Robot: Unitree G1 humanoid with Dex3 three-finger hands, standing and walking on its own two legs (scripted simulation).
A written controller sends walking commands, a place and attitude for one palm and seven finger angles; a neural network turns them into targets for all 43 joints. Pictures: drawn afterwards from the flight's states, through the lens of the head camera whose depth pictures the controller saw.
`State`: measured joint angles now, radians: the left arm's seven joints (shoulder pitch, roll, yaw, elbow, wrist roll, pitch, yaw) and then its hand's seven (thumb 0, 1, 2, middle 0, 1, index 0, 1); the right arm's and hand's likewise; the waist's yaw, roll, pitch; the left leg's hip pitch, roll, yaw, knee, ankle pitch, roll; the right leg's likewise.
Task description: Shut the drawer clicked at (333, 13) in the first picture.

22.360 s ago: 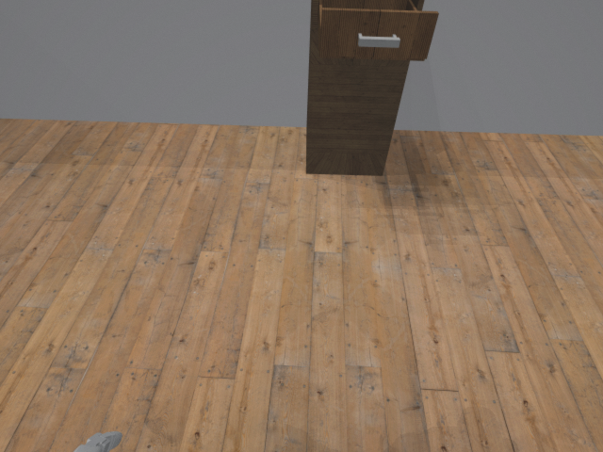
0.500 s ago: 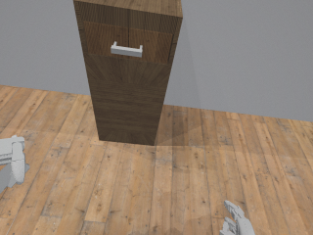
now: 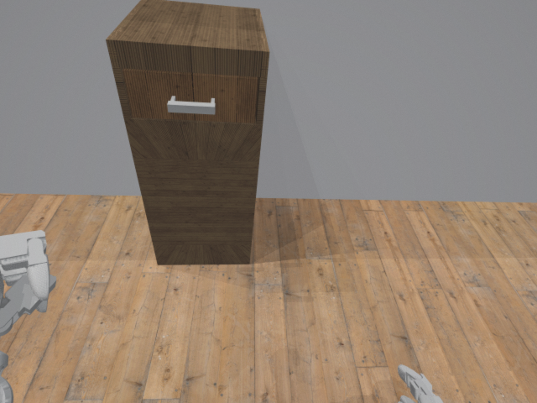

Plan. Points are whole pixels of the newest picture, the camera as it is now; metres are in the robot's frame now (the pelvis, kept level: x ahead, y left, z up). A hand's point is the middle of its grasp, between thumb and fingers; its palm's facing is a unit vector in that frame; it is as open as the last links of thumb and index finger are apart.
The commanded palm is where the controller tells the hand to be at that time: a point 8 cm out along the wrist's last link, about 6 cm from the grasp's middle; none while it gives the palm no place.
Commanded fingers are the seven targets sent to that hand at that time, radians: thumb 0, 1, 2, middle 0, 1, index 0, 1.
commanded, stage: stop stepping back and stand still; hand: left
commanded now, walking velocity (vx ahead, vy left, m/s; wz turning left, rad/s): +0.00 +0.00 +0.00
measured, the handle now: (192, 103) +0.86 +0.23 +0.04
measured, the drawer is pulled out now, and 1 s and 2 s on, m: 0.00 0.00 0.00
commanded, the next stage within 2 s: let the arm hang, fingers relaxed in 0.34 s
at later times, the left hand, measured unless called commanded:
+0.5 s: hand (67, 319) +0.19 +0.24 +0.11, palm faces +0.29 -0.84 -0.46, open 3.2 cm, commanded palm none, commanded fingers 0.00 0.90 0.90 -1.24 -1.43 -1.24 -1.43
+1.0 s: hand out of the picture -0.08 +0.21 -0.17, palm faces +0.07 -0.96 -0.27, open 5.1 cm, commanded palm none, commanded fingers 0.00 0.90 0.90 -0.24 -0.34 -0.24 -0.34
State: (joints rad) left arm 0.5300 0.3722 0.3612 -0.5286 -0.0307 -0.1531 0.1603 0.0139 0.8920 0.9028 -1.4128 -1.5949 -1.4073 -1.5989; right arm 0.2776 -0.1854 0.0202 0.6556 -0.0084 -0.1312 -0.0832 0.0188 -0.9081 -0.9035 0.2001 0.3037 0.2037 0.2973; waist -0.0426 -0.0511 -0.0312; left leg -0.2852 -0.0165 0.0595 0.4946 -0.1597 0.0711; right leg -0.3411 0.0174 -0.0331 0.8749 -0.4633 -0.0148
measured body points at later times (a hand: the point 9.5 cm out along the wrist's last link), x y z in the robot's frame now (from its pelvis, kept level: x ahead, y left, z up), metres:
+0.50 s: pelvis -0.01 +0.00 +0.00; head -0.03 +0.00 +0.45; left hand +0.17 +0.29 +0.14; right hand +0.16 -0.24 -0.09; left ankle +0.01 +0.12 -0.74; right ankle +0.02 -0.11 -0.74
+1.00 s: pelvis -0.03 +0.00 +0.00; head -0.01 +0.00 +0.45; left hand -0.08 +0.26 -0.15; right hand -0.03 -0.25 -0.15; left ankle +0.01 +0.12 -0.74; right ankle +0.02 -0.11 -0.74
